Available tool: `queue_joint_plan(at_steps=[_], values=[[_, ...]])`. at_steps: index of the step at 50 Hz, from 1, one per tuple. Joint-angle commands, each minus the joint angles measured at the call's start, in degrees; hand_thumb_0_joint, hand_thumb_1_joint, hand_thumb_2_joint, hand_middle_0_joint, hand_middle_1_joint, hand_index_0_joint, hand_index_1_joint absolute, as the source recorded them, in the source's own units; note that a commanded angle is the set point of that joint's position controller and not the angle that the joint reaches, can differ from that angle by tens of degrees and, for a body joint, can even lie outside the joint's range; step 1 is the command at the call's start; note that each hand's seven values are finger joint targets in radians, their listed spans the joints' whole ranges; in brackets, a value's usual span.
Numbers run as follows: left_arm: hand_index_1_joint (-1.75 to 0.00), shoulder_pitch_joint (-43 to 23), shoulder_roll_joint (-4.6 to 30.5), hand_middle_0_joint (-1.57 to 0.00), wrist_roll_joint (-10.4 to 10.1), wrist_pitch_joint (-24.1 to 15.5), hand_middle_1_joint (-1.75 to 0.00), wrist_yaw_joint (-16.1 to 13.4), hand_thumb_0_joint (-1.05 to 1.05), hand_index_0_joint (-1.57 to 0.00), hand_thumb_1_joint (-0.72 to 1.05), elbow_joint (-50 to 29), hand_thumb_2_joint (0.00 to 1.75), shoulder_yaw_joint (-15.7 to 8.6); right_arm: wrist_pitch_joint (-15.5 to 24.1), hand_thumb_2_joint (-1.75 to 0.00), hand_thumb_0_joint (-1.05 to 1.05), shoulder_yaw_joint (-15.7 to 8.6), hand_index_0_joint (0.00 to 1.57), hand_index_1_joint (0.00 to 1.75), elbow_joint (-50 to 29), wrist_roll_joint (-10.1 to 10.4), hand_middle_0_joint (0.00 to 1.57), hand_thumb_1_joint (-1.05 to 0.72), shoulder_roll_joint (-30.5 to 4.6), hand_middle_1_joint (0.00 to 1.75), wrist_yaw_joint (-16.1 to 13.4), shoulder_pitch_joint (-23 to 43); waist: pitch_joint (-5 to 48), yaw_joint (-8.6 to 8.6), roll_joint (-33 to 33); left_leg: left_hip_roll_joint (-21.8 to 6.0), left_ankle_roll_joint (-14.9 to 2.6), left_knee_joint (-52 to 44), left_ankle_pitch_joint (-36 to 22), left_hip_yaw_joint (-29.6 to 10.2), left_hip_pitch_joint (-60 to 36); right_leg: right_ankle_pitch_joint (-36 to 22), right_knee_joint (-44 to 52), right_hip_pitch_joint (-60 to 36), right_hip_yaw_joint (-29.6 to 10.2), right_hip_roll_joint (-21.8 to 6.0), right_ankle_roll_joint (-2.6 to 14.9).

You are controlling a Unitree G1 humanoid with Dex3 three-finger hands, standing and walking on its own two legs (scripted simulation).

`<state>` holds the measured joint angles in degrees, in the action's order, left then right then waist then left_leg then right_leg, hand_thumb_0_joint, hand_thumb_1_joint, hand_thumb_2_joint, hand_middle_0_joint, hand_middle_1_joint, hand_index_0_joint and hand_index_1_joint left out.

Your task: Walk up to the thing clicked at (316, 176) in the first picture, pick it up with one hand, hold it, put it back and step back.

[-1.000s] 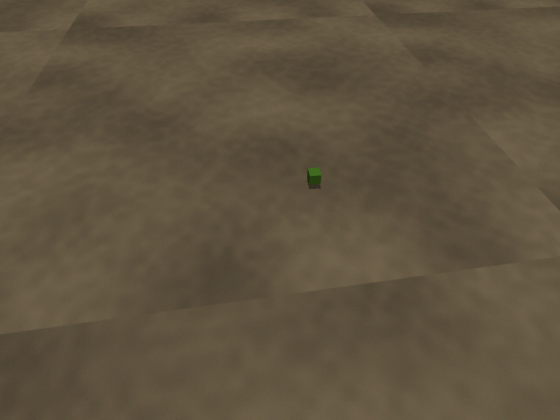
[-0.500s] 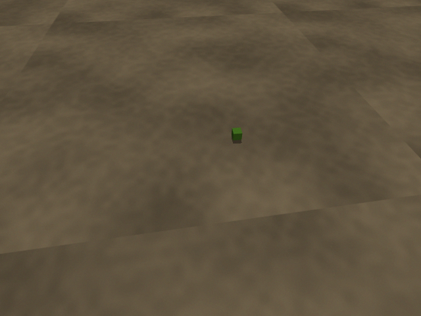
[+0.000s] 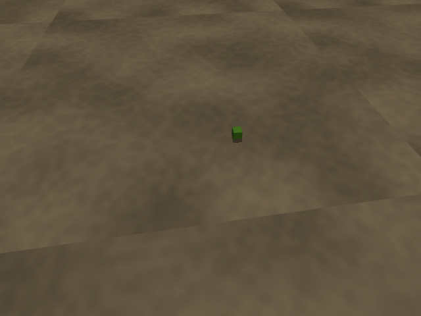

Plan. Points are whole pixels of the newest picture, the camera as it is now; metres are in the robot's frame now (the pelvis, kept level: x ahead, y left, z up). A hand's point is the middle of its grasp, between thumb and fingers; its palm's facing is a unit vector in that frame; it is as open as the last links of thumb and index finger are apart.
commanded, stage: stand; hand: left
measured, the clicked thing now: (237, 132) +1.38 -0.18 -0.75
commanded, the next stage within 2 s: walk up in 0.12 s
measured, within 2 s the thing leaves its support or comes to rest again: neither
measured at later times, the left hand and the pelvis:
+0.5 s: hand (117, 310) +0.18 +0.21 -0.15, palm faces -0.13 -0.89 -0.44, open 7.4 cm; pelvis +0.08 -0.08 -0.03, yaw -8 degrees
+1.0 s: hand (163, 215) +0.41 +0.14 -0.17, palm faces -0.30 -0.89 -0.34, open 7.4 cm; pelvis +0.30 -0.11 -0.02, yaw -14 degrees
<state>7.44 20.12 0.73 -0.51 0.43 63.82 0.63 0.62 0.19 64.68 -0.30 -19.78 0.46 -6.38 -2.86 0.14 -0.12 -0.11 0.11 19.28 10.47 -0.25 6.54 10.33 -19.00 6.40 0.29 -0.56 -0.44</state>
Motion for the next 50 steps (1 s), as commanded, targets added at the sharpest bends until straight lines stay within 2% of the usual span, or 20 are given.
queue_joint_plan(at_steps=[1, 5, 6, 8, 9, 14, 17, 20, 21, 22, 23, 24, 29, 39, 42, 43, 44, 45, 46, 50], values=[[-0.3, -1.87, 11.98, -0.2, -0.18, -1.28, -0.3, -0.93, 0.0, -0.2, 0.9, -3.14, 0.9, -2.59, 1.17, -0.9, 0.0, -2.17, 0.2, 0.3, -3.54, -0.17, 0.2, -0.9, -12.35, 0.3, -0.93, 2.18, 3.28, -0.29, 0.48, -6.98, -1.57, -3.3, -6.4, -5.15, -0.6, -5.61, 3.15, 0.31, -5.2, -6.65, 1.78], [-0.3, -2.23, 11.97, -0.2, -0.03, -1.24, -0.3, -1.02, 0.0, -0.2, 0.9, -3.31, 0.9, -2.61, 1.13, -0.9, 0.0, -2.21, 0.2, 0.3, -3.83, -0.17, 0.2, -0.9, -12.27, 0.3, -0.93, 2.59, 3.89, -0.35, 0.37, -7.13, -1.63, -3.41, -7.18, -5.36, -0.65, -5.83, 2.69, -0.1, -4.91, -6.72, 1.81], [-0.3, 0.65, 16.97, -0.2, 1.22, -1.25, -0.3, 1.1, 0.0, -0.2, 0.9, -7.52, 0.9, -6.68, 2.74, -0.9, 0.0, -6.58, 0.2, 0.3, -7.01, -1.59, 0.2, -0.9, -18.95, 0.3, -0.11, -2.87, 9.05, 1.79, -1.08, -6.85, -5.48, 0.44, 22.71, -5.95, -7.89, 19.99, -3.24, 7.52, -5.89, -2.64, 3.52], [-0.3, -6.8, 13.62, -0.2, 1.66, -0.56, -0.3, 2.66, 0.0, -0.2, 0.9, -10.24, 0.9, -6.45, 3.49, -0.9, 0.0, -8.98, 0.2, 0.3, -5.89, -2.01, 0.2, -0.9, -22.09, 0.3, 0.04, -8.31, -0.51, 6.52, 10.7, -19.5, -11.68, -10.92, 37.61, -20.25, -12.81, 17.71, -24.03, 31.52, 0.42, -0.14, 2.19], [-0.3, -7.87, 13.99, -0.2, 2.03, -0.69, -0.3, 2.84, 0.0, -0.2, 0.9, -11.99, 0.9, -6.62, 4.0, -0.9, 0.0, -9.37, 0.2, 0.3, -7.39, -2.16, 0.2, -0.9, -22.55, 0.3, 0.17, -8.57, -4.16, 6.47, 8.1, -25.11, -14.7, -12.33, 33.79, -24.2, -10.25, 16.98, -29.24, 36.63, -3.95, -3.38, 2.09], [-0.3, 0.92, 14.46, -0.2, 1.13, -1.26, -0.3, 5.68, 0.0, -0.2, 0.9, -12.23, 0.9, -7.44, 4.93, -0.9, 0.0, -9.15, 0.2, 0.3, -13.13, -2.48, 0.2, -0.9, -20.19, 0.3, 0.88, -0.27, -1.71, 0.0, 9.39, -19.33, -11.49, -12.58, 25.73, -9.73, -1.31, 11.29, -26.28, 24.48, -3.08, -6.92, 0.79], [-0.3, 1.39, 14.04, -0.2, 1.35, -1.32, -0.3, 6.3, 0.0, -0.2, 0.9, -12.54, 0.9, -7.99, 4.59, -0.9, 0.0, -9.09, 0.2, 0.3, -14.14, -3.01, 0.2, -0.9, -19.73, 0.3, 1.59, 0.6, -2.54, -0.15, 10.07, -14.45, -8.93, -8.74, 22.09, -0.65, 6.83, 7.49, -19.1, 13.45, 2.24, -4.41, 0.51], [-0.3, 10.46, 14.65, -0.2, 1.52, -1.87, -0.3, 5.32, 0.0, -0.2, 0.9, -9.75, 0.9, -8.74, 3.56, -0.9, 0.0, -8.69, 0.2, 0.3, -15.06, -2.65, 0.2, -0.9, -18.77, 0.3, 1.73, 2.31, -0.39, -4.74, 3.51, -11.96, -7.45, 4.62, 26.11, 4.1, 15.16, 1.88, -14.75, -1.42, 6.73, -1.28, 0.68], [-0.3, 17.73, 17.27, -0.2, 1.72, -2.38, -0.3, 4.39, 0.0, -0.2, 0.9, -8.0, 0.9, -10.08, 3.11, -0.9, 0.0, -7.65, 0.2, 0.3, -15.11, -2.92, 0.2, -0.9, -16.04, 0.3, 1.7, 0.45, 2.55, -7.73, -5.6, -9.06, -6.11, 17.99, 26.8, 6.35, 21.13, 7.31, -14.69, -10.93, 4.73, -0.02, 1.23], [-0.3, 24.67, 22.06, -0.2, 2.03, -2.87, -0.3, 3.09, 0.0, -0.2, 0.9, -7.8, 0.9, -11.63, 3.01, -0.9, 0.0, -5.63, 0.2, 0.3, -16.25, -2.55, 0.2, -0.9, -11.08, 0.3, 1.88, -0.67, 3.2, -11.41, -21.91, -1.88, -4.41, 39.83, 27.07, 9.59, 30.21, 26.06, -2.58, -14.92, -10.72, -6.99, 4.19], [-0.3, 21.45, 25.68, -0.2, 1.42, -3.39, -0.3, 2.9, 0.0, -0.2, 0.9, -10.55, 0.9, -11.23, 2.87, -0.9, 0.0, -5.49, 0.2, 0.3, -18.33, -1.11, 0.2, -0.9, -12.38, 0.3, 2.01, -0.7, 2.28, -8.4, -21.81, 1.31, -1.86, 47.42, 24.05, 2.88, 34.99, 39.08, 13.21, -7.82, -42.01, -20.56, 11.65], [-0.3, 14.71, 26.48, -0.2, 0.41, -3.4, -0.3, 2.89, 0.0, -0.2, 0.9, -13.16, 0.9, -11.02, 2.76, -0.9, 0.0, -6.76, 0.2, 0.3, -17.71, -1.35, 0.2, -0.9, -17.46, 0.3, 1.72, 1.21, -3.68, -5.97, -10.91, -4.28, -1.49, 49.16, 20.12, -2.58, 33.6, 45.04, 14.67, 0.46, -45.41, -23.94, 15.54], [-0.3, 8.38, 19.56, -0.2, -0.38, -4.3, -0.3, 2.25, 0.0, -0.2, 0.9, -15.23, 0.9, -8.73, 2.64, -0.9, 0.0, -7.41, 0.2, 0.3, -13.18, -0.89, 0.2, -0.9, -17.26, 0.3, 3.06, -9.0, -2.92, -0.47, -6.94, -8.12, -1.41, 38.65, 7.68, -2.0, 22.75, 22.96, 9.02, 8.09, -18.82, -13.19, 11.23], [-0.3, 10.6, 19.43, -0.2, 0.03, -5.12, -0.3, 2.49, 0.0, -0.2, 0.9, -18.64, 0.9, -8.32, 4.43, -0.9, 0.0, -7.59, 0.2, 0.3, -19.08, -1.38, 0.2, -0.9, -14.21, 0.3, 3.96, -2.0, -1.99, -2.72, -3.4, -4.62, -0.44, 14.67, 0.19, 4.27, 15.17, 8.3, 2.41, 6.53, -9.91, -11.73, 11.41], [-0.3, 11.04, 16.34, -0.2, 0.03, -5.01, -0.3, 2.23, 0.0, -0.2, 0.9, -19.33, 0.9, -6.62, 5.44, -0.9, 0.0, -9.11, 0.2, 0.3, -16.4, -1.81, 0.2, -0.9, -16.74, 0.3, 2.79, -13.77, 4.48, 4.42, 3.79, -1.73, -3.53, 8.51, 5.14, 4.68, -7.47, -9.65, -20.5, 14.78, -2.16, -5.62, 8.04], [-0.3, 13.25, 11.97, -0.2, -0.63, -4.99, -0.3, 1.9, 0.0, -0.2, 0.9, -20.35, 0.9, -5.32, 5.76, -0.9, 0.0, -10.75, 0.2, 0.3, -15.67, -3.03, 0.2, -0.9, -21.82, 0.3, 2.12, -21.8, 10.48, 7.09, 15.88, -14.27, -7.99, 2.51, 17.18, -14.47, -17.79, -3.82, -39.57, 24.56, 0.65, -0.26, 4.87], [-0.3, 14.19, 13.33, -0.2, -1.18, -4.78, -0.3, 1.21, 0.0, -0.2, 0.9, -19.73, 0.9, -5.84, 5.85, -0.9, 0.0, -11.37, 0.2, 0.3, -17.48, -1.86, 0.2, -0.9, -25.23, 0.3, 1.89, -20.38, 8.97, 6.25, 16.37, -26.32, -14.48, -6.75, 25.92, -38.04, -18.61, 19.6, -47.74, 35.6, -1.3, 6.16, 3.56], [-0.3, 10.89, 18.24, -0.2, -0.11, -4.72, -0.3, 0.63, 0.0, -0.2, 0.9, -19.34, 0.9, -6.24, 5.42, -0.9, 0.0, -11.51, 0.2, 0.3, -17.78, -0.06, 0.2, -0.9, -24.38, 0.3, 1.98, -17.72, 6.22, 5.73, 7.38, -26.96, -16.47, -5.97, 24.74, -36.34, -11.81, 18.57, -51.69, 34.7, -7.6, 1.11, 3.82], [-0.3, 10.7, 18.18, -0.2, -0.68, -4.87, -0.3, 0.84, 0.0, -0.2, 0.9, -18.85, 0.9, -6.06, 5.35, -0.9, 0.0, -10.25, 0.2, 0.3, -18.94, 0.22, 0.2, -0.9, -21.76, 0.3, 1.79, -15.0, 2.56, 3.85, 3.8, -23.89, -15.43, -5.01, 18.58, -26.77, -8.42, 14.64, -51.43, 34.61, -8.14, -0.48, 3.45], [-0.3, 12.65, 14.94, -0.2, -1.18, -4.48, -0.3, 2.58, 0.0, -0.2, 0.9, -16.82, 0.9, -6.13, 5.82, -0.9, 0.0, -8.05, 0.2, 0.3, -19.92, -0.08, 0.2, -0.9, -18.5, 0.3, 1.63, -10.95, -1.4, 0.9, 9.33, -16.52, -12.06, -4.39, -2.26, -6.11, 2.52, 9.41, -37.72, 25.81, -4.58, -3.81, 1.44]])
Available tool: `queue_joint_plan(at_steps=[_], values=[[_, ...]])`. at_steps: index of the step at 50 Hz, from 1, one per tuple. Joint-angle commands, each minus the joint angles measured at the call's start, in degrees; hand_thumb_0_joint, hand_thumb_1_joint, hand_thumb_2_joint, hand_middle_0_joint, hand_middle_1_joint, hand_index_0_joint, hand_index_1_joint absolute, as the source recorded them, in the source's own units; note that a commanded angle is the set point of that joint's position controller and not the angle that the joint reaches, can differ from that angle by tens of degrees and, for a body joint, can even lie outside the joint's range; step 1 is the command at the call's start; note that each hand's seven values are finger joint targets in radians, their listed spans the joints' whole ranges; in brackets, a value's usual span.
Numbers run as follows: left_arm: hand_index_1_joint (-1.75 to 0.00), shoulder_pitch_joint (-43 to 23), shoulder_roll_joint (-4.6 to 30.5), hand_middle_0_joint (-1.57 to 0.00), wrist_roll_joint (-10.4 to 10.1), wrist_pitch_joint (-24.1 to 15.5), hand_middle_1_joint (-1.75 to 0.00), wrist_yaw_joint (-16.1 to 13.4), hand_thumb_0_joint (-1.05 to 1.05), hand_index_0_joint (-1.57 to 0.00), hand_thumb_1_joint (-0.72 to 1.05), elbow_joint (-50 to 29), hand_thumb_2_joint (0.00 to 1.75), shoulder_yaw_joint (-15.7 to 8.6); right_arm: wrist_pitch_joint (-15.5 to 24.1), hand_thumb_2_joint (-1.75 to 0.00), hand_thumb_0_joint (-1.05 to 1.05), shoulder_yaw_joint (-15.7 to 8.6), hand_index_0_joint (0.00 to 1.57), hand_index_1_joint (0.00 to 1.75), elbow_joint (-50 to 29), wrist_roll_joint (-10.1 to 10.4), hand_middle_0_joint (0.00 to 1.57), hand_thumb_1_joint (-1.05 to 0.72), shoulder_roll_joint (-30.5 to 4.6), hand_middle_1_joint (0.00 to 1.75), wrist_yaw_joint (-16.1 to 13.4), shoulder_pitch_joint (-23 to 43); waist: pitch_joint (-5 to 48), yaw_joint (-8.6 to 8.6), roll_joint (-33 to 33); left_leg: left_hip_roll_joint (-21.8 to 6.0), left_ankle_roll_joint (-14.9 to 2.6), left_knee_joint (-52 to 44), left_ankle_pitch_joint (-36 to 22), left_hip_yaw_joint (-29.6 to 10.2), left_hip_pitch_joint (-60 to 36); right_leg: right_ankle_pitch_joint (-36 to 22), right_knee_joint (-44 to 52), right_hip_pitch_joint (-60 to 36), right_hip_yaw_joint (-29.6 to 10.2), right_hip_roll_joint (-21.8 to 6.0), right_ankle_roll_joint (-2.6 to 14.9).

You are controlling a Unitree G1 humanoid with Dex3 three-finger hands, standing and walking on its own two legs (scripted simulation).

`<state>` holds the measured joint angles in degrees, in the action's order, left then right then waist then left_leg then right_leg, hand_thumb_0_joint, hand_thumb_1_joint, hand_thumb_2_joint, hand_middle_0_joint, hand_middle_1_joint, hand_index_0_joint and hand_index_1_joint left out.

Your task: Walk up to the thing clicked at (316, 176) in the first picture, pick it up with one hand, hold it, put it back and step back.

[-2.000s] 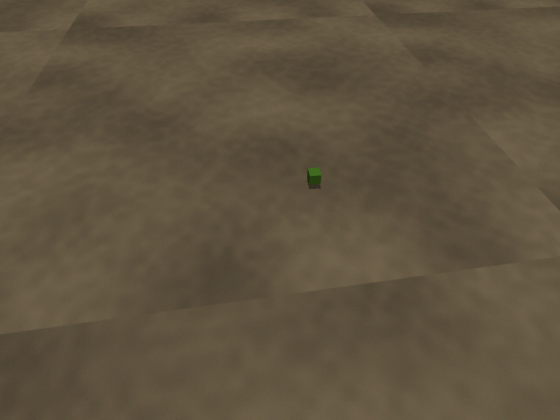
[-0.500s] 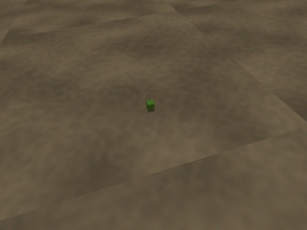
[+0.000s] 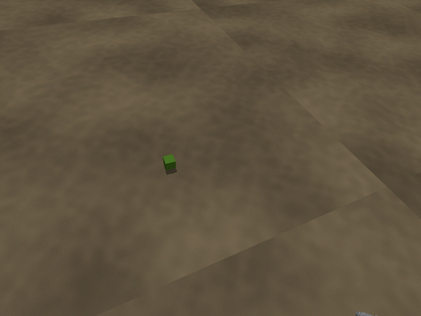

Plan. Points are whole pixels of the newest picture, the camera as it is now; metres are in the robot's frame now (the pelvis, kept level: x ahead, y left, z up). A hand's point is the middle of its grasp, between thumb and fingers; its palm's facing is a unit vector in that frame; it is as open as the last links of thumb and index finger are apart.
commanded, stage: walk up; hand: left
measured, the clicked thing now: (169, 162) +1.07 +0.20 -0.73
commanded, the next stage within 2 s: none
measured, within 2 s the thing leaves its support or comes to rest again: neither
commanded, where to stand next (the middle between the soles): +0.67 +0.00 m, yaw -3 degrees
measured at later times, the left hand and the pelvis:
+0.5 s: hand (101, 254) +0.28 +0.24 -0.12, palm faces -0.06 -0.92 -0.40, open 7.4 cm; pelvis +0.21 -0.03 +0.00, yaw -2 degrees
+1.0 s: hand (114, 175) +0.51 +0.27 -0.13, palm faces -0.14 -0.92 -0.37, open 7.4 cm; pelvis +0.41 +0.00 +0.00, yaw -3 degrees
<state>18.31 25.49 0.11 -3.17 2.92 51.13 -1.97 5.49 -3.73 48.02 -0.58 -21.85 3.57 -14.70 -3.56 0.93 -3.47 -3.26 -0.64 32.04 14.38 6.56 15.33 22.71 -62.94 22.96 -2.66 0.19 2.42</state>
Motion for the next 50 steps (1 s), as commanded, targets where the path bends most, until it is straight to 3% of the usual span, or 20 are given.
queue_joint_plan(at_steps=[1, 4, 7, 10, 11, 12, 13, 18, 26, 28, 31, 32, 33, 34, 35, 36, 38, 44, 48, 50], values=[[-0.3, 0.49, 8.84, -0.2, -0.48, -1.7, -0.3, 0.49, 0.0, -0.2, 0.9, -4.84, 0.9, -3.44, 0.93, -0.9, 0.0, -4.1, 0.2, 0.3, -3.8, -0.11, 0.2, -0.9, -16.68, 0.3, -1.46, -2.31, -0.63, 0.14, 13.65, -13.66, -12.48, -16.85, -8.82, -11.16, -6.77, -2.93, 10.26, 9.21, -0.15, -4.89, -2.14], [-0.3, -4.35, 8.49, -0.2, 0.29, -1.61, -0.3, 1.45, 0.0, -0.2, 0.9, -6.17, 0.9, -3.55, 1.02, -0.9, 0.0, -4.33, 0.2, 0.3, -4.53, -0.29, 0.2, -0.9, -17.74, 0.3, -1.15, -2.92, -0.31, 1.3, 13.35, -13.4, -12.51, -16.49, -8.37, -8.26, -5.63, -6.95, 20.6, 5.07, 3.55, -5.48, -2.07], [-0.3, -3.96, 8.6, -0.2, 0.52, -1.61, -0.3, 1.65, 0.0, -0.2, 0.9, -5.19, 0.9, -4.3, 0.44, -0.9, 0.0, -4.25, 0.2, 0.3, -5.17, 0.04, 0.2, -0.9, -17.88, 0.3, -0.95, -1.29, 1.55, -0.34, 12.55, -11.88, -10.19, -12.75, -3.63, -5.92, -1.96, -13.91, 26.57, -4.0, 6.13, -3.29, -1.16], [-0.3, 3.87, 11.51, -0.2, 0.64, -2.18, -0.3, 0.82, 0.0, -0.2, 0.9, -2.13, 0.9, -6.06, -0.39, -0.9, 0.0, -2.77, 0.2, 0.3, -5.75, 0.13, 0.2, -0.9, -14.28, 0.3, -0.96, -2.03, 6.34, -5.37, 1.52, -6.89, -6.44, 5.62, -3.89, -0.76, 6.1, -12.28, 31.0, -23.1, 7.41, 0.18, 0.58], [-0.3, 9.76, 15.45, -0.2, 0.95, -2.71, -0.3, -0.09, 0.0, -0.2, 0.9, -1.5, 0.9, -7.65, -0.31, -0.9, 0.0, -1.45, 0.2, 0.3, -6.25, 0.28, 0.2, -0.9, -10.96, 0.3, -0.96, -3.89, 8.58, -8.68, -9.94, -2.31, -4.38, 21.95, 1.29, 1.43, 13.96, 0.76, 37.07, -29.59, -5.06, -7.17, 2.76], [-0.3, 9.87, 20.34, -0.2, 0.45, -3.3, -0.3, -0.89, 0.0, -0.2, 0.9, -3.59, 0.9, -8.02, -0.88, -0.9, 0.0, -0.61, 0.2, 0.3, -6.82, 0.49, 0.2, -0.9, -9.23, 0.3, -0.99, -5.98, 8.15, -7.27, -15.3, 3.38, -1.9, 33.46, 16.19, -1.71, 23.18, 11.99, 49.29, -29.58, -34.49, -23.03, 7.97], [-0.3, 5.83, 20.81, -0.2, -0.06, -3.03, -0.3, -0.7, 0.0, -0.2, 0.9, -4.59, 0.9, -7.47, -1.68, -0.9, 0.0, -2.56, 0.2, 0.3, -5.51, 0.01, 0.2, -0.9, -15.87, 0.3, -1.6, -3.04, 5.15, -6.58, -6.53, -0.02, -1.78, 37.8, 17.13, -7.5, 22.89, 17.49, 50.32, -22.7, -39.44, -25.44, 13.79], [-0.3, -1.33, 14.47, -0.2, -0.37, -3.28, -0.3, -1.17, 0.0, -0.2, 0.9, -5.94, 0.9, -5.7, -2.08, -0.9, 0.0, -2.57, 0.2, 0.3, -0.47, 0.2, 0.2, -0.9, -14.76, 0.3, -0.68, -8.19, 0.16, -1.47, -4.75, -4.27, -0.94, 28.43, 4.45, -9.27, 17.14, 0.4, 48.61, -10.57, -13.43, -15.24, 9.77], [-0.3, 0.21, 15.09, -0.2, 0.24, -3.69, -0.3, -0.9, 0.0, -0.2, 0.9, -7.0, 0.9, -5.83, -1.33, -0.9, 0.0, -3.05, 0.2, 0.3, -3.01, -0.74, 0.2, -0.9, -12.78, 0.3, 1.13, 0.55, 0.11, -3.21, -3.93, -3.28, 0.49, 7.34, -2.38, -4.61, 11.3, 0.54, 47.51, -8.08, -5.78, -14.28, 9.92], [-0.3, -2.0, 15.71, -0.2, 0.27, -3.5, -0.3, -0.87, 0.0, -0.2, 0.9, -7.41, 0.9, -5.55, -0.93, -0.9, 0.0, -3.48, 0.2, 0.3, -2.67, -0.67, 0.2, -0.9, -12.84, 0.3, 1.28, -0.14, 0.72, -1.51, -3.2, -2.63, -0.14, 4.99, -4.33, -3.78, 3.95, 1.37, 45.89, -3.77, -5.15, -15.2, 8.92], [-0.3, -1.08, 12.34, -0.2, 0.47, -2.88, -0.3, -0.99, 0.0, -0.2, 0.9, -6.81, 0.9, -3.82, -0.2, -0.9, 0.0, -4.79, 0.2, 0.3, 0.06, -0.82, 0.2, -0.9, -14.96, 0.3, 0.35, -7.77, 3.3, 3.38, 4.33, 1.56, -1.42, 0.12, 0.85, -1.49, -12.78, -5.32, 30.34, 3.76, 0.58, -10.36, 5.79], [-0.3, 0.13, 8.84, -0.2, 0.77, -2.85, -0.3, -0.97, 0.0, -0.2, 0.9, -7.17, 0.9, -2.75, 0.1, -0.9, 0.0, -5.93, 0.2, 0.3, 1.58, -1.17, 0.2, -0.9, -18.46, 0.3, -0.47, -14.68, 6.94, 6.59, 16.13, -5.69, -4.15, -7.15, 12.61, -13.73, -19.31, -9.43, 10.9, 7.71, 4.55, -5.88, 3.15], [-0.3, 2.19, 6.27, -0.2, -0.53, -2.56, -0.3, -1.12, 0.0, -0.2, 0.9, -7.13, 0.9, -2.08, 0.56, -0.9, 0.0, -6.48, 0.2, 0.3, -0.56, -1.12, 0.2, -0.9, -22.76, 0.3, -0.99, -14.73, 5.17, 5.11, 22.67, -19.82, -9.37, -19.11, 20.67, -41.75, -21.69, 5.15, -0.95, 20.47, 5.49, 3.21, 0.08], [-0.3, 0.79, 12.33, -0.2, 0.08, -2.08, -0.3, -2.28, 0.0, -0.2, 0.9, -5.83, 0.9, -3.27, 0.21, -0.9, 0.0, -6.66, 0.2, 0.3, -1.16, 0.77, 0.2, -0.9, -23.7, 0.3, -0.87, -11.94, 3.81, 4.49, 15.4, -23.11, -14.82, -19.12, 21.37, -45.04, -16.73, 7.5, -5.93, 20.26, -0.74, -1.0, 0.89], [-0.3, -0.59, 13.55, -0.2, -0.14, -2.11, -0.3, -2.27, 0.0, -0.2, 0.9, -5.16, 0.9, -3.04, 0.06, -0.9, 0.0, -5.91, 0.2, 0.3, -1.75, 0.86, 0.2, -0.9, -21.26, 0.3, -1.17, -8.87, 0.62, 2.81, 9.0, -20.47, -14.36, -18.04, 16.15, -37.57, -11.97, 3.82, -6.77, 19.05, -2.85, -2.79, 0.83], [-0.3, 1.22, 12.52, -0.2, -0.56, -2.17, -0.3, -1.97, 0.0, -0.2, 0.9, -3.95, 0.9, -3.09, 0.16, -0.9, 0.0, -4.82, 0.2, 0.3, -2.43, 0.8, 0.2, -0.9, -18.74, 0.3, -1.46, -6.92, 0.27, 1.44, 8.4, -16.61, -11.68, -16.67, 7.36, -29.16, -10.74, 0.15, -3.27, 16.4, -3.93, -3.8, 0.7], [-0.3, 4.04, 11.76, -0.2, -0.69, -1.93, -0.3, -1.43, 0.0, -0.2, 0.9, -1.89, 0.9, -3.32, 0.44, -0.9, 0.0, -3.76, 0.2, 0.3, -2.63, 0.78, 0.2, -0.9, -16.93, 0.3, -1.69, -4.72, 0.71, -0.55, 12.3, -13.6, -10.96, -15.11, -3.36, -18.84, -8.08, -2.7, 1.67, 12.2, -1.03, -6.23, 0.03], [-0.3, -2.47, 8.83, -0.2, 0.27, -1.45, -0.3, 0.12, 0.0, -0.2, 0.9, -4.75, 0.9, -3.48, 0.42, -0.9, 0.0, -3.68, 0.2, 0.3, -3.84, 0.29, 0.2, -0.9, -17.81, 0.3, -1.64, -6.17, 0.36, 0.95, 13.09, -13.47, -13.7, -14.6, -12.2, -13.45, -7.46, -6.06, 17.4, 7.84, 4.07, -6.37, -1.7], [-0.3, -3.1, 7.97, -0.2, 0.31, -1.69, -0.3, 0.39, 0.0, -0.2, 0.9, -4.28, 0.9, -3.95, -0.36, -0.9, 0.0, -3.48, 0.2, 0.3, -4.99, 0.42, 0.2, -0.9, -17.4, 0.3, -1.39, -3.82, 0.97, 0.09, 12.4, -10.09, -10.56, -10.19, -10.88, -9.13, -3.4, -11.97, 26.36, -1.31, 7.55, -2.68, -0.94], [-0.3, 0.67, 8.27, -0.2, 0.42, -2.04, -0.3, -0.01, 0.0, -0.2, 0.9, -2.93, 0.9, -4.51, -1.0, -0.9, 0.0, -3.21, 0.2, 0.3, -5.79, 0.71, 0.2, -0.9, -16.89, 0.3, -1.34, -2.27, 2.1, -2.71, 9.5, -9.3, -8.88, -4.0, -6.35, -7.91, 2.27, -14.54, 30.9, -12.13, 8.93, -0.72, -0.59]])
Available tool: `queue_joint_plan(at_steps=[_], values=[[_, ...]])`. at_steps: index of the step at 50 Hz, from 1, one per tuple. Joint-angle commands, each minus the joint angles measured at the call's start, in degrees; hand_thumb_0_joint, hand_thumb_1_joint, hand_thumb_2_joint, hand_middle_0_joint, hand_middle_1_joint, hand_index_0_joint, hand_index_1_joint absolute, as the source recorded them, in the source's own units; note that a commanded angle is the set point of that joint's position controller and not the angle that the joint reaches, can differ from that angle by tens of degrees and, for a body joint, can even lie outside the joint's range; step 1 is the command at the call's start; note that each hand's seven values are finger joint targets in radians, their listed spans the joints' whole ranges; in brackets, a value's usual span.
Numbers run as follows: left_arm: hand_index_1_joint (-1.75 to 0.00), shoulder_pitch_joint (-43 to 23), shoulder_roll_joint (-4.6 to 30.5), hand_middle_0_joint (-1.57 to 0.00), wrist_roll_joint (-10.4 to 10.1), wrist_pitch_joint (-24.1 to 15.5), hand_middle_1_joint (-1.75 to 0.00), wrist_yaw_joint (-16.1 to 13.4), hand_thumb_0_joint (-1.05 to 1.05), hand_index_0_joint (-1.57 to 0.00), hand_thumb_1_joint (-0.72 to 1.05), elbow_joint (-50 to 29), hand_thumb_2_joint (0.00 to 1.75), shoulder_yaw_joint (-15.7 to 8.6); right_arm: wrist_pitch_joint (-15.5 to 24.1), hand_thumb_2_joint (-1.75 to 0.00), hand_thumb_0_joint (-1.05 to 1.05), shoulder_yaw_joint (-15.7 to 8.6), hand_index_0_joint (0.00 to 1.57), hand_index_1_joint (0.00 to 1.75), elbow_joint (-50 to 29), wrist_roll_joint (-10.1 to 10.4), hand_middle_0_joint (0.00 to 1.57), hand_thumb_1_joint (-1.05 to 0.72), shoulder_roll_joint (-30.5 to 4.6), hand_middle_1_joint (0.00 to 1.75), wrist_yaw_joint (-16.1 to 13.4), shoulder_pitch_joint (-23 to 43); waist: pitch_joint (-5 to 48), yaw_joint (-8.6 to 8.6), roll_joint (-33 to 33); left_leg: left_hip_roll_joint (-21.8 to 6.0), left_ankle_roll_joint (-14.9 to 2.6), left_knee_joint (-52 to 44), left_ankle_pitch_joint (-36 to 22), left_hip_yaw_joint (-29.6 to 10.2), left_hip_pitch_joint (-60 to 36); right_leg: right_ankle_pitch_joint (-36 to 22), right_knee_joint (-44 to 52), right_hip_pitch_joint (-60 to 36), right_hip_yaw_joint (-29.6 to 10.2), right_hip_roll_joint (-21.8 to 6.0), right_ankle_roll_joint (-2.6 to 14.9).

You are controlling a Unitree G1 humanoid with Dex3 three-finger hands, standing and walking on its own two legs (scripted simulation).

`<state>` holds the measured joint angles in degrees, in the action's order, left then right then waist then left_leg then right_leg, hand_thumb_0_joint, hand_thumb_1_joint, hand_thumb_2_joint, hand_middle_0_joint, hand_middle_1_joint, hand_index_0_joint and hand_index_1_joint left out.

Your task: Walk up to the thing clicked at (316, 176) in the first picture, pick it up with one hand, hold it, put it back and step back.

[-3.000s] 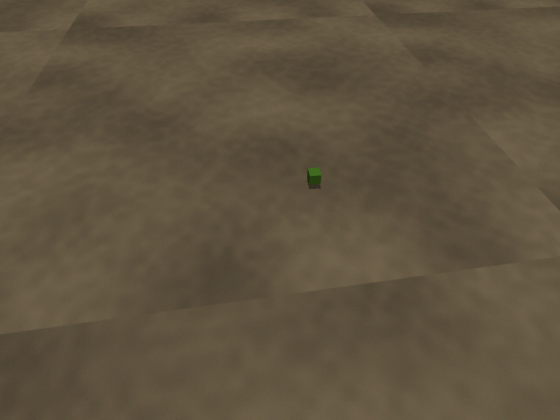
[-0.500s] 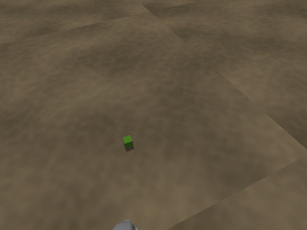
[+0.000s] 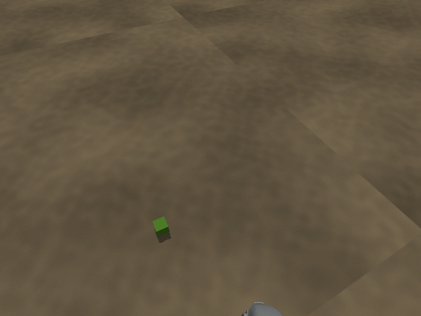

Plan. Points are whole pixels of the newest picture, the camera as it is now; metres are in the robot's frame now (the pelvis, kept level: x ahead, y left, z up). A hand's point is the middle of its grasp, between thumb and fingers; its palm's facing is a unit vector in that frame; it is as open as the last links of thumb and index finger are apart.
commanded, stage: walk up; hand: left
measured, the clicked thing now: (161, 226) +0.64 +0.24 -0.74
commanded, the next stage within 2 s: stand in 1.96 s
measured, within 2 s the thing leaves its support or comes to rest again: neither
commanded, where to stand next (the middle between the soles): +0.26 +0.01 m, yaw +0 degrees
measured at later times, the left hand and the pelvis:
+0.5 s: hand (64, 314) +0.18 +0.32 -0.16, palm faces -0.01 -0.92 -0.38, open 7.4 cm; pelvis +0.15 +0.03 -0.01, yaw +1 degrees
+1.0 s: hand (97, 254) +0.30 +0.27 -0.15, palm faces -0.03 -0.94 -0.35, open 7.4 cm; pelvis +0.20 +0.02 +0.00, yaw +0 degrees
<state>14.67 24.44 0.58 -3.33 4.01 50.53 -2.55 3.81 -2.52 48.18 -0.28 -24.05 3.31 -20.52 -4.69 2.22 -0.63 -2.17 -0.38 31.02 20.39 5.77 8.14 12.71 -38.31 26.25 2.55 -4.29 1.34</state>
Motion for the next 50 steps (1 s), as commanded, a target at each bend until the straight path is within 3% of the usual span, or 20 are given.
queue_joint_plan(at_steps=[1, 2, 3, 4, 6, 10, 15, 20, 21, 22, 23, 25, 28, 32, 36, 37, 38, 39, 43, 50], values=[[-0.3, 7.18, 11.32, -0.2, 0.02, -2.31, -0.3, -1.64, 0.0, -0.2, 0.9, -1.49, 0.9, -4.78, 0.57, -0.9, 0.0, -3.42, 0.2, 0.3, -6.3, 0.47, 0.2, -0.9, -12.23, 0.3, -1.09, 2.35, 5.45, -5.56, 1.53, -7.91, -7.43, 4.69, -14.42, -5.1, 12.47, -1.89, 9.32, -23.36, 2.2, 4.52, 1.58], [-0.3, 12.03, 15.0, -0.2, 0.44, -2.8, -0.3, -2.3, 0.0, -0.2, 0.9, -0.8, 0.9, -6.28, 0.75, -0.9, 0.0, -2.08, 0.2, 0.3, -6.96, 0.66, 0.2, -0.9, -8.64, 0.3, -1.1, 0.33, 8.19, -8.09, -10.77, -2.82, -4.83, 20.07, -8.04, -1.47, 19.93, 7.2, 15.21, -30.58, -11.71, -4.29, 4.12], [-0.3, 13.42, 19.58, -0.2, 0.12, -3.3, -0.3, -2.97, 0.0, -0.2, 0.9, -2.4, 0.9, -6.92, 0.3, -0.9, 0.0, -1.26, 0.2, 0.3, -7.38, 0.52, 0.2, -0.9, -7.03, 0.3, -1.17, -1.04, 8.01, -7.63, -15.8, 3.17, -2.29, 31.34, 9.13, -2.4, 29.75, 15.12, 24.13, -32.64, -37.41, -19.56, 9.21], [-0.3, 10.42, 19.8, -0.2, -0.62, -2.96, -0.3, -2.81, 0.0, -0.2, 0.9, -2.96, 0.9, -6.47, -0.62, -0.9, 0.0, -3.2, 0.2, 0.3, -5.78, 0.17, 0.2, -0.9, -13.34, 0.3, -1.83, 0.79, 6.45, -7.14, -7.57, 0.47, -2.35, 36.0, 11.04, -7.74, 29.68, 20.24, 24.33, -27.51, -40.78, -21.76, 14.05], [-0.3, 5.98, 17.05, -0.2, -1.02, -2.93, -0.3, -3.1, 0.0, -0.2, 0.9, -4.17, 0.9, -5.8, -0.73, -0.9, 0.0, -3.27, 0.2, 0.3, -4.04, 0.62, 0.2, -0.9, -13.11, 0.3, -1.83, 1.3, 1.98, -5.74, -4.18, -2.4, -2.19, 35.12, 5.45, -10.91, 30.61, 15.23, 23.59, -22.31, -29.37, -17.42, 13.83], [-0.3, 3.21, 14.38, -0.2, -0.4, -3.09, -0.3, -2.91, 0.0, -0.2, 0.9, -5.42, 0.9, -4.88, -0.98, -0.9, 0.0, -3.47, 0.2, 0.3, -1.16, -0.28, 0.2, -0.9, -11.39, 0.3, -0.43, -2.52, 1.76, -2.96, -8.55, -3.31, -0.56, 23.74, 0.12, -7.16, 22.96, 4.99, 22.61, -14.55, -13.15, -10.54, 11.24], [-0.3, 3.47, 15.59, -0.2, 0.16, -2.92, -0.3, -2.37, 0.0, -0.2, 0.9, -6.49, 0.9, -5.19, -0.65, -0.9, 0.0, -4.09, 0.2, 0.3, -2.72, -1.08, 0.2, -0.9, -10.66, 0.3, 0.84, 2.94, 0.98, -4.07, -9.08, -3.24, 0.54, 10.9, -4.54, -4.12, 18.03, 14.98, 23.28, -9.6, -10.56, -10.36, 11.2], [-0.3, -0.61, 12.13, -0.2, 0.19, -1.19, -0.3, -2.7, 0.0, -0.2, 0.9, -6.99, 0.9, -2.71, 0.35, -0.9, 0.0, -4.46, 0.2, 0.3, 0.84, -1.03, 0.2, -0.9, -10.52, 0.3, -0.85, -1.81, 3.62, 0.56, -2.51, 1.09, -0.59, 2.64, -8.01, -1.39, -1.3, 11.43, 9.36, 1.9, -4.98, -7.23, 6.91], [-0.3, 0.51, 8.89, -0.2, 0.27, -0.73, -0.3, -2.94, 0.0, -0.2, 0.9, -6.63, 0.9, -1.42, 0.7, -0.9, 0.0, -4.68, 0.2, 0.3, 1.62, -1.16, 0.2, -0.9, -11.9, 0.3, -1.78, -4.61, 5.12, 1.98, 4.64, -2.36, -1.85, -3.86, -1.43, -6.88, -4.23, 7.9, -1.52, 2.83, -2.04, -4.99, 4.91], [-0.3, 3.17, 4.8, -0.2, -0.51, -0.46, -0.3, -2.96, 0.0, -0.2, 0.9, -6.83, 0.9, -0.21, 1.05, -0.9, 0.0, -5.59, 0.2, 0.3, 0.49, -1.62, 0.2, -0.9, -17.13, 0.3, -2.27, -4.39, 4.51, 0.54, 18.56, -15.75, -5.97, -13.48, 1.99, -29.16, -3.95, 14.58, -16.14, 8.7, 2.74, 2.79, 0.43], [-0.3, 5.33, 10.14, -0.2, -0.43, 0.16, -0.3, -3.93, 0.0, -0.2, 0.9, -4.96, 0.9, -1.78, 0.89, -0.9, 0.0, -6.28, 0.2, 0.3, -0.94, -0.55, 0.2, -0.9, -20.87, 0.3, -2.19, -3.0, 4.25, 0.58, 14.69, -22.56, -13.41, -16.49, 4.51, -40.41, -1.96, 20.88, -20.63, 9.96, -1.47, 3.81, 0.88], [-0.3, 4.23, 12.18, -0.2, -0.36, 0.51, -0.3, -4.36, 0.0, -0.2, 0.9, -3.23, 0.9, -2.17, 0.81, -0.9, 0.0, -5.17, 0.2, 0.3, -1.42, -0.05, 0.2, -0.9, -16.87, 0.3, -2.8, -0.07, 2.64, -0.66, 7.0, -18.28, -13.25, -12.35, -9.78, -30.54, -1.13, 17.21, -24.1, 9.66, -6.67, 1.64, 1.03], [-0.3, 6.7, 11.1, -0.2, -0.77, 0.81, -0.3, -4.18, 0.0, -0.2, 0.9, -0.23, 0.9, -2.16, 0.86, -0.9, 0.0, -4.14, 0.2, 0.3, -1.58, -0.05, 0.2, -0.9, -15.06, 0.3, -3.44, 3.49, 3.73, -2.89, 10.72, -14.38, -11.52, -7.91, -23.24, -17.43, 3.05, 12.88, -17.49, 3.07, -5.23, -0.77, 0.65], [-0.3, 4.08, 8.37, -0.2, -0.71, 1.22, -0.3, -4.16, 0.0, -0.2, 0.9, 1.26, 0.9, -2.26, 0.11, -0.9, 0.0, -2.65, 0.2, 0.3, -2.02, -0.38, 0.2, -0.9, -13.17, 0.3, -3.79, 7.08, 5.19, -2.73, 10.17, -13.35, -10.97, -3.35, -31.87, -12.22, 10.04, 8.14, -6.34, -8.16, -1.38, 1.14, -0.07], [-0.3, 2.75, 9.82, -0.2, -0.01, 1.11, -0.3, -4.6, 0.0, -0.2, 0.9, 2.85, 0.9, -2.48, -1.26, -0.9, 0.0, -1.07, 0.2, 0.3, -1.72, 0.8, 0.2, -0.9, -10.46, 0.3, -3.74, 10.91, 6.61, -4.5, 6.51, -9.41, -5.36, 1.88, -13.37, -10.13, 16.76, -3.04, 6.51, -17.81, -2.42, 1.65, 1.55], [-0.3, 0.68, 11.74, -0.2, 0.34, 0.82, -0.3, -4.7, 0.0, -0.2, 0.9, 2.41, 0.9, -2.73, -1.49, -0.9, 0.0, -0.45, 0.2, 0.3, -1.39, 1.0, 0.2, -0.9, -8.72, 0.3, -3.67, 10.31, 6.37, -3.59, 1.21, -7.27, -3.24, 4.04, -5.93, -8.99, 19.38, -5.19, 9.76, -18.26, -10.36, -3.98, 3.16], [-0.3, -4.03, 14.58, -0.2, 0.06, 0.64, -0.3, -4.48, 0.0, -0.2, 0.9, 1.47, 0.9, -2.66, -1.95, -0.9, 0.0, -0.51, 0.2, 0.3, -0.04, 1.22, 0.2, -0.9, -8.06, 0.3, -3.85, 9.18, 5.19, -1.35, -4.75, -1.8, -1.37, 7.16, 4.23, -5.83, 12.89, 2.04, 14.52, -6.73, -20.15, -11.1, 7.39], [-0.3, -8.07, 14.3, -0.2, -0.06, 0.9, -0.3, -4.29, 0.0, -0.2, 0.9, 1.39, 0.9, -2.18, -2.29, -0.9, 0.0, -1.16, 0.2, 0.3, 2.52, 1.1, 0.2, -0.9, -9.5, 0.3, -4.14, 8.39, 3.7, -0.22, -5.69, -0.8, -1.29, 7.78, 4.86, -5.35, 5.99, 5.88, 15.14, -0.48, -20.31, -11.76, 8.79], [-0.3, -7.73, 9.42, -0.2, -0.68, 0.93, -0.3, -4.1, 0.0, -0.2, 0.9, 4.39, 0.9, -0.29, -1.13, -0.9, 0.0, -0.43, 0.2, 0.3, 5.96, 0.8, 0.2, -0.9, -11.17, 0.3, -3.59, 12.55, 6.16, -2.22, -2.11, -6.92, -3.4, -3.1, -5.73, -11.03, 6.49, -2.47, 9.79, -8.09, -8.38, -2.72, 1.67], [-0.3, -12.65, 8.93, -0.2, -1.12, 1.19, -0.3, -4.23, 0.0, -0.2, 0.9, 8.2, 0.9, -0.06, -1.31, -0.9, 0.0, 0.66, 0.2, 0.3, 11.37, 0.58, 0.2, -0.9, -9.5, 0.3, -3.58, 15.61, 6.95, -1.97, -2.12, -5.26, -1.52, -7.14, -12.05, -7.45, 3.04, -7.42, 14.43, -13.77, -8.7, -4.27, 1.31]])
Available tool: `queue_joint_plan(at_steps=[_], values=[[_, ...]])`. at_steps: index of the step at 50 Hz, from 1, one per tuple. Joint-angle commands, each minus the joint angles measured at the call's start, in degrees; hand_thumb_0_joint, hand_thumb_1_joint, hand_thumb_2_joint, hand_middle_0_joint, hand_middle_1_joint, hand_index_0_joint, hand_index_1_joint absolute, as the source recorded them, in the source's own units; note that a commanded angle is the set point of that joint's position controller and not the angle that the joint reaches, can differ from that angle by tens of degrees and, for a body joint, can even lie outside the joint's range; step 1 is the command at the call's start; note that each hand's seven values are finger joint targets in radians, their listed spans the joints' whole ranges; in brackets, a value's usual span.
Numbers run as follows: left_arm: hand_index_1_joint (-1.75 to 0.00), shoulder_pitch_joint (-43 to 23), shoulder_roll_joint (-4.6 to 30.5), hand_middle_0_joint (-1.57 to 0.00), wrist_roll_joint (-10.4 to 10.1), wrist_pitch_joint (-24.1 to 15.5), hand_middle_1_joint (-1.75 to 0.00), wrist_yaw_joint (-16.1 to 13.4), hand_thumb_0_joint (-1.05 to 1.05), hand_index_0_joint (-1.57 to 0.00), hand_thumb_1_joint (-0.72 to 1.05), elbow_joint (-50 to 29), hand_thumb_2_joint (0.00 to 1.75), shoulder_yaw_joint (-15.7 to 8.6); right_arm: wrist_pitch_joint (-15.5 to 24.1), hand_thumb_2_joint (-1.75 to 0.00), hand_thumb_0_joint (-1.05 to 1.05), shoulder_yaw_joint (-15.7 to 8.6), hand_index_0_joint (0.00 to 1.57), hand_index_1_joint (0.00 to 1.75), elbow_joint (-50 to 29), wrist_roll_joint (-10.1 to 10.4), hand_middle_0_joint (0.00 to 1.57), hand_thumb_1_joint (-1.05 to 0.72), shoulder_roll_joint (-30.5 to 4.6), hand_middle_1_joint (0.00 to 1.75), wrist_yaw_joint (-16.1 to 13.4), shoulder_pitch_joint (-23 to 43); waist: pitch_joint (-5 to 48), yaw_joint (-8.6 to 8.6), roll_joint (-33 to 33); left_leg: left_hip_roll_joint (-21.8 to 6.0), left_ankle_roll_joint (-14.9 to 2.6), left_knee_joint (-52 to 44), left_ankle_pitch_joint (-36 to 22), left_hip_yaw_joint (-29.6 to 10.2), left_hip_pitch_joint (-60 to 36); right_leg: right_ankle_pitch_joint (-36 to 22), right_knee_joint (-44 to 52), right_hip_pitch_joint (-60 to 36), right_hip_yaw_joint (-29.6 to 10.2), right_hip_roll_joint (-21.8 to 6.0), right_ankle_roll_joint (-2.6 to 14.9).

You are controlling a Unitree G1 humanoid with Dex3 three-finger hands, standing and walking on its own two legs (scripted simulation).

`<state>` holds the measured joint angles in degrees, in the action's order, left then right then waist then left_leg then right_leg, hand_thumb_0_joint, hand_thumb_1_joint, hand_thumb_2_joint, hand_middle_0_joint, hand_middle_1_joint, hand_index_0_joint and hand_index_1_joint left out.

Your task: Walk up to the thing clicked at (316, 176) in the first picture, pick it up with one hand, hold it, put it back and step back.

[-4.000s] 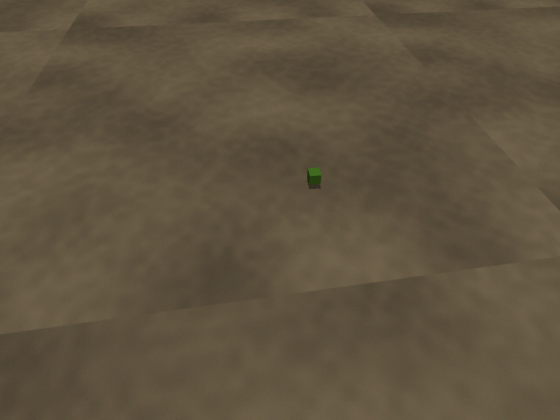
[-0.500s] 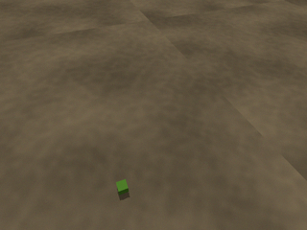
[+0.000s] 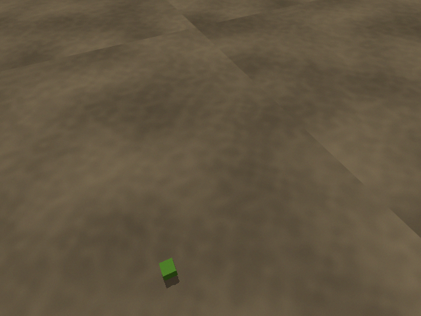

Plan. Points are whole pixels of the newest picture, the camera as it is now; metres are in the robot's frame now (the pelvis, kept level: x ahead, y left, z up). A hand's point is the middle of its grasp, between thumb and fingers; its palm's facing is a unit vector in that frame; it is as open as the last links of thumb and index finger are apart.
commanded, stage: walk up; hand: left
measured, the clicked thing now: (168, 269) +0.44 +0.22 -0.73
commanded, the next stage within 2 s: stand in 0.96 s
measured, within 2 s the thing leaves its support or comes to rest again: neither
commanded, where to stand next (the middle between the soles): +0.06 -0.01 m, yaw +0 degrees
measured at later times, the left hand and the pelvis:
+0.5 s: hand out of the picture +0.10 +0.25 -0.14, palm faces -0.03 -0.95 -0.31, open 7.4 cm; pelvis +0.01 +0.00 +0.02, yaw -1 degrees
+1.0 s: hand out of the picture +0.11 +0.26 -0.14, palm faces -0.02 -0.95 -0.32, open 7.4 cm; pelvis +0.02 +0.01 +0.02, yaw +0 degrees
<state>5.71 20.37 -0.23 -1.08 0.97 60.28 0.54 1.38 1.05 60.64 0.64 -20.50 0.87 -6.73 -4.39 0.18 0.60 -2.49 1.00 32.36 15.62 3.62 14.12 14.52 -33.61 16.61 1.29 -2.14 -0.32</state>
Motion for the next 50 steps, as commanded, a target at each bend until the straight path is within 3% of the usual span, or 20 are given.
queue_joint_plan(at_steps=[1, 9, 23, 27, 35, 50], values=[[-0.3, -3.94, 12.6, -0.2, -0.26, -1.0, -0.3, -1.14, 0.0, -0.2, 0.9, -1.12, 0.9, -2.99, 1.1, -0.9, 0.0, -2.89, 0.2, 0.3, -0.55, -0.39, 0.2, -0.9, -13.25, 0.3, -1.07, 2.73, 6.65, -0.21, -2.54, -5.2, -2.96, -9.37, -7.2, -5.41, -3.33, -9.05, 10.47, -4.4, -7.16, -6.27, 2.67], [-0.3, -6.71, 11.68, -0.2, -0.13, -0.56, -0.3, -0.86, 0.0, -0.2, 0.9, 2.15, 0.9, -2.91, 1.09, -0.9, 0.0, -2.62, 0.2, 0.3, 2.98, -0.7, 0.2, -0.9, -12.27, 0.3, -1.01, 5.2, 7.13, -0.37, -1.94, -5.68, -2.01, -14.43, -8.75, -4.6, -6.74, -9.84, 15.42, -7.55, -6.46, -6.24, 1.94], [-0.3, -7.0, 11.36, -0.2, 0.39, -0.25, -0.3, -0.56, 0.0, -0.2, 0.9, 4.26, 0.9, -3.25, 0.98, -0.9, 0.0, -2.69, 0.2, 0.3, 4.24, -0.96, 0.2, -0.9, -12.2, 0.3, -1.02, 5.7, 5.28, -0.13, -0.42, -5.89, -1.79, -17.78, -3.3, -5.02, -6.11, -5.51, 18.76, -7.69, -6.47, -5.66, 1.2], [-0.3, -6.22, 11.33, -0.2, 0.45, -0.27, -0.3, -0.58, 0.0, -0.2, 0.9, 4.44, 0.9, -3.24, 0.9, -0.9, 0.0, -2.86, 0.2, 0.3, 4.17, -1.0, 0.2, -0.9, -12.43, 0.3, -1.02, 5.48, 5.72, -0.15, -0.85, -6.01, -1.94, -17.62, -4.26, -5.09, -7.42, -5.53, 19.08, -7.3, -6.3, -5.53, 1.11], [-0.3, -5.25, 10.92, -0.2, 0.37, -0.23, -0.3, -0.75, 0.0, -0.2, 0.9, 4.55, 0.9, -3.18, 0.89, -0.9, 0.0, -3.18, 0.2, 0.3, 3.84, -0.89, 0.2, -0.9, -12.22, 0.3, -1.17, 5.18, 7.64, -0.15, -0.87, -6.52, -1.92, -17.14, -10.29, -4.82, -9.53, -11.98, 17.72, -8.94, -5.33, -5.75, 0.76], [-0.3, -4.21, 11.1, -0.2, 0.83, -0.63, -0.3, -1.27, 0.0, -0.2, 0.9, 3.5, 0.9, -3.03, 0.52, -0.9, 0.0, -3.64, 0.2, 0.3, 2.57, -1.36, 0.2, -0.9, -11.59, 0.3, -1.2, 6.06, 6.82, -0.06, -0.22, -6.54, -1.24, -17.8, -12.97, -5.26, -9.64, -13.25, 17.9, -9.77, -4.85, -5.94, 0.44]])
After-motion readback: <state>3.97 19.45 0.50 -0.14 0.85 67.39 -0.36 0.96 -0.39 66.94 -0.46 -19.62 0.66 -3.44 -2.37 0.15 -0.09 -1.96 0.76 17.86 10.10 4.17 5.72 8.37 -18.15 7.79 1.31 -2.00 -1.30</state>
